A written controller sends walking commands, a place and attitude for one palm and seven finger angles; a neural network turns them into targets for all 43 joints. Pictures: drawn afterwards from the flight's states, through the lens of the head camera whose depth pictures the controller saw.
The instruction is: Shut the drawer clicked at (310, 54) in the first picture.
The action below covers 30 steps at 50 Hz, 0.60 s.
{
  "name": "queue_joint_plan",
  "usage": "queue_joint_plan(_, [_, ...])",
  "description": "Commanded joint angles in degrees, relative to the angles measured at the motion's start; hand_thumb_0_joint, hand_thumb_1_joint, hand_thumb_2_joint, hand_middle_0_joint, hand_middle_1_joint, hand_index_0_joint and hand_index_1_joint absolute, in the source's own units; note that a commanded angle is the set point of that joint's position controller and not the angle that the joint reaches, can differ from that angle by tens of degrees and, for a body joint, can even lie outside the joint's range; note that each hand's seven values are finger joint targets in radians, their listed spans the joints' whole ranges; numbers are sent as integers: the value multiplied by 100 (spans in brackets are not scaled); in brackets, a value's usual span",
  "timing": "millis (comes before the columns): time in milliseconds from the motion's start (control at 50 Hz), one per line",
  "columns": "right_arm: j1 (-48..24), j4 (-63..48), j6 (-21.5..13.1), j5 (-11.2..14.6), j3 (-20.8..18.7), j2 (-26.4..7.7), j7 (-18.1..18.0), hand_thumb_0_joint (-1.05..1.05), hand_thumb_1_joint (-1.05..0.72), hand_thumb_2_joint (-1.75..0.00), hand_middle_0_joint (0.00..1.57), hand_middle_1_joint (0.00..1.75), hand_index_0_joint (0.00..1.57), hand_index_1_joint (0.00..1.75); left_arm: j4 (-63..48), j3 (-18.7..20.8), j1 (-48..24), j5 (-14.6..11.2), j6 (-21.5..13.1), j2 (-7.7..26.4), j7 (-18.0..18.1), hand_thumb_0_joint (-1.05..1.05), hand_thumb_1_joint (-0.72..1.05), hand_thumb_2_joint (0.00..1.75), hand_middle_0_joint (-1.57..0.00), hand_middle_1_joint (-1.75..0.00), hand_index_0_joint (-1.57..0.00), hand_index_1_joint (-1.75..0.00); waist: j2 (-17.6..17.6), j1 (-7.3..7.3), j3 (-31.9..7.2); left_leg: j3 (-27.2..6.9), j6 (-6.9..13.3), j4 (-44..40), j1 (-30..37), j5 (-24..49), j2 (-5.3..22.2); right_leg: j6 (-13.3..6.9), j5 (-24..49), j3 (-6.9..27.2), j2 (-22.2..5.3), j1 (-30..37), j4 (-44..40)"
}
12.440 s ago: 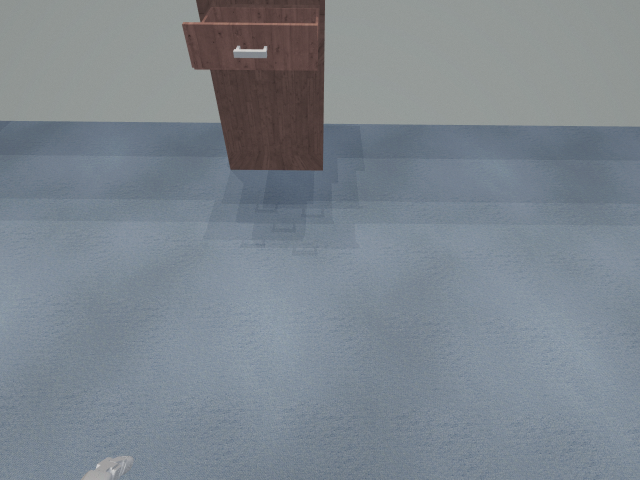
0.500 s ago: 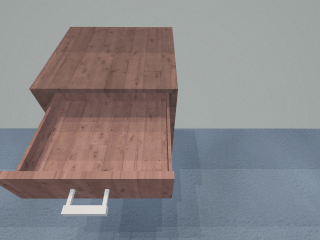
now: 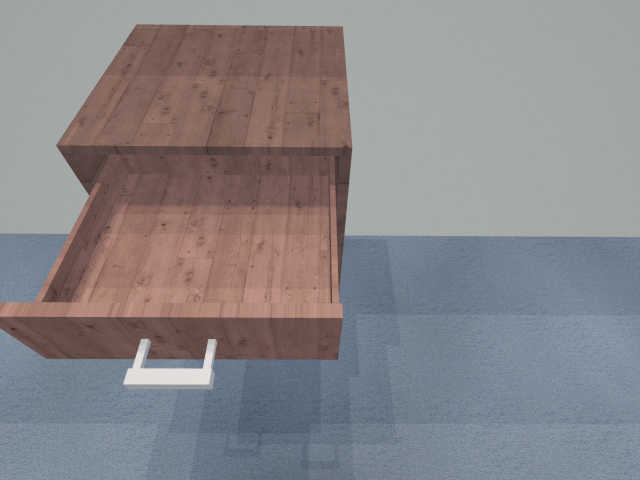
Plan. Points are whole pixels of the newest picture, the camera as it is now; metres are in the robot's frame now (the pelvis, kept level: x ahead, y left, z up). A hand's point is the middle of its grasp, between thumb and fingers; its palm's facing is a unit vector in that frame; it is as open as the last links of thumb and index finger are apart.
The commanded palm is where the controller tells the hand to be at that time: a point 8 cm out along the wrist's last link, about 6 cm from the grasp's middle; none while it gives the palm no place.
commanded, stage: come to a stop and stand still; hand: left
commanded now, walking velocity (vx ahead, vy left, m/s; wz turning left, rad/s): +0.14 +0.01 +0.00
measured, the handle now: (174, 363) +0.26 +0.21 -0.03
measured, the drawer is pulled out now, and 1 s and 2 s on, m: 0.30 0.30 0.30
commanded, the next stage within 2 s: look again from close up in 0.90 s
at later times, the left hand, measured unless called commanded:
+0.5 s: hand out of the picture -0.01 +0.17 -0.17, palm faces +0.03 -0.98 -0.19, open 7.4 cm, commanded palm none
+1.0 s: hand out of the picture +0.04 +0.16 -0.17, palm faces +0.04 -0.98 -0.20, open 7.4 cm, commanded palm none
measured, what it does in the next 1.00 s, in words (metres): stands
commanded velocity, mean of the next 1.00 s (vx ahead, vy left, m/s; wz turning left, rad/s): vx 0.03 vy -0.02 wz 0.00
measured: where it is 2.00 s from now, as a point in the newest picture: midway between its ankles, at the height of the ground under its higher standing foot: outside the picture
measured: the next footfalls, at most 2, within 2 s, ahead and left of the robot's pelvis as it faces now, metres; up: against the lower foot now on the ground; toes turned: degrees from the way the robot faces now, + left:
none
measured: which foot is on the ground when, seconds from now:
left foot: down 0.00-1.00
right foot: down 0.00-1.00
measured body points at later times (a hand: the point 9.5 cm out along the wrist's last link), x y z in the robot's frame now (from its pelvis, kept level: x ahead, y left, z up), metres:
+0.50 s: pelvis +0.02 +0.00 +0.00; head +0.05 +0.00 +0.45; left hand -0.01 +0.22 -0.15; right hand -0.01 -0.20 -0.16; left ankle +0.01 +0.14 -0.73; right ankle -0.01 -0.10 -0.73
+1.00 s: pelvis +0.03 -0.01 +0.01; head +0.05 -0.01 +0.46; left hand +0.04 +0.21 -0.15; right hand +0.05 -0.24 -0.15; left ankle +0.01 +0.14 -0.73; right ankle -0.01 -0.10 -0.73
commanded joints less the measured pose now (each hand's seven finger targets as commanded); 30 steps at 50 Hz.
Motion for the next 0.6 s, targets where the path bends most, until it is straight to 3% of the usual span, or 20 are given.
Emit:
queue_joint_plan(0, [464,-244,-67,-11,-103,-478,3,0,-90,-90,20,30,20,30,-370,154,160,25,-39,857,23,0,90,90,-20,-30,-20,-30,-430,-94,-519,-165,215,-10,312,354,171,-297,642,930,-958,-335,-1014])
queue_joint_plan(20, [428,-217,-61,-34,-82,-466,25,0,-90,-90,20,30,20,30,-358,135,104,29,-32,819,2,0,90,90,-20,-30,-20,-30,-447,-90,-287,-209,226,-170,272,-40,174,-224,-248,903,-861,-558,-1218])
queue_joint_plan(60, [452,-197,-67,-84,-57,-543,61,0,-90,-90,20,30,20,30,-340,111,61,40,-1,774,-39,0,90,90,-20,-30,-20,-30,-154,-62,197,-437,305,-604,-9,-846,250,-99,-1577,772,-586,-886,-1405])
queue_joint_plan(100, [509,-163,-57,-125,-53,-572,89,0,-90,-90,20,30,20,30,-291,116,212,71,10,785,-71,0,90,90,-20,-30,-20,-30,-110,-7,535,-558,356,-842,-369,-1591,236,-69,-2203,744,-456,-1006,-1461])
queue_joint_plan(140, [650,-146,-71,-137,-45,-602,81,0,-90,-90,20,30,20,30,-259,112,326,71,5,768,-93,0,90,90,-20,-30,-20,-30,92,-18,468,-663,417,-1058,-367,-1842,281,-83,-2248,700,-339,-947,-1328])
queue_joint_plan(220, [751,-44,-130,-117,-73,-761,36,0,-90,-90,20,30,20,30,-167,68,554,54,-44,431,-137,0,90,90,-20,-30,-20,-30,661,9,93,-1270,650,-1702,-530,-2075,711,29,-759,-11,32,-310,-353])
queue_joint_plan(260, [678,-45,-180,-86,-68,-774,11,0,-90,-90,20,30,20,30,-106,29,663,55,-77,317,-147,0,90,90,-20,-30,-20,-30,705,75,-88,-1354,707,-1746,-476,-1831,806,27,-390,-35,15,-94,-285])
queue_joint_plan(320, [723,23,-249,-60,-22,-573,6,0,-90,-90,20,30,20,30,40,-4,806,32,-150,304,-124,0,90,90,-20,-30,-20,-30,483,89,-139,-1050,579,-1401,-377,-1253,616,-26,-119,261,-223,101,-821])
queue_joint_plan(380, [841,135,-325,-5,49,-343,-12,0,-90,-90,20,30,20,30,188,-17,886,-4,-229,386,-79,0,90,90,-20,-30,-20,-30,119,52,-123,-624,451,-856,-61,160,377,-121,588,562,-508,104,-1014])
queue_joint_plan(420, [963,247,-334,7,69,-255,-38,0,-90,-90,20,30,20,30,263,-23,874,-19,-266,368,-53,0,90,90,-20,-30,-20,-30,-229,-26,-259,-415,373,-538,266,1051,317,-166,1515,633,-594,189,-1002])
queue_joint_plan(460, [1006,334,-347,21,77,-272,-70,0,-90,-90,20,30,20,30,327,-42,920,-44,-284,308,-28,0,90,90,-20,-30,-20,-30,-173,-28,-427,-392,356,-455,520,1829,377,-143,2446,525,-593,352,-852])
queue_joint_plan(580, [893,465,-327,48,76,-231,-105,0,-90,-90,20,30,20,30,423,-36,977,-47,-293,279,20,0,90,90,-20,-30,-20,-30,-107,-33,-424,-319,300,-457,670,2089,420,-111,2966,500,-626,512,-870])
